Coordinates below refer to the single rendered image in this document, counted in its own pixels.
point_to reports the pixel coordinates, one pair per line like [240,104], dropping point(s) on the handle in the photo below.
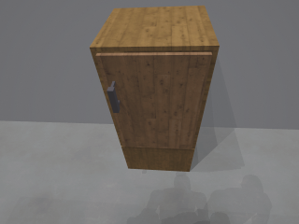
[112,96]

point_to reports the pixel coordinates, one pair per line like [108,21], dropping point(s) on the cupboard door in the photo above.
[160,94]

